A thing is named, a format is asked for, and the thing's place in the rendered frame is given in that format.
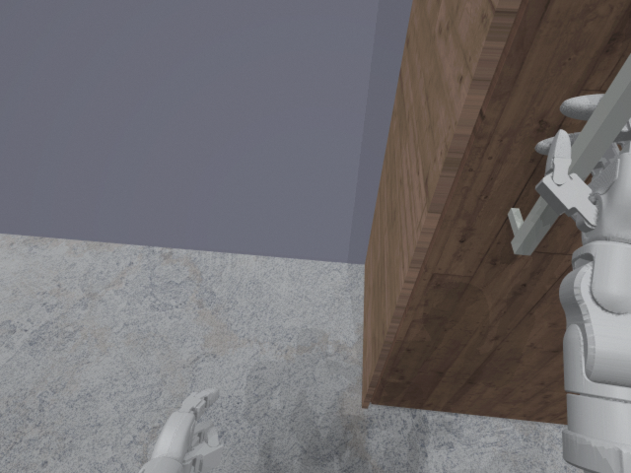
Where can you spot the robot right forearm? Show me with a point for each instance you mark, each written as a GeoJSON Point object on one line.
{"type": "Point", "coordinates": [596, 298]}

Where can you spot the left robot hand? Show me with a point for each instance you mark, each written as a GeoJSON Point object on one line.
{"type": "Point", "coordinates": [182, 441]}

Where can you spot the handle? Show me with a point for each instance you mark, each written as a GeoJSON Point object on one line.
{"type": "Point", "coordinates": [606, 122]}

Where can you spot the wardrobe door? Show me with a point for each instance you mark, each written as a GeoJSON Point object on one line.
{"type": "Point", "coordinates": [482, 332]}

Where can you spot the right robot hand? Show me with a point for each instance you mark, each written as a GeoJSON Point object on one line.
{"type": "Point", "coordinates": [610, 218]}

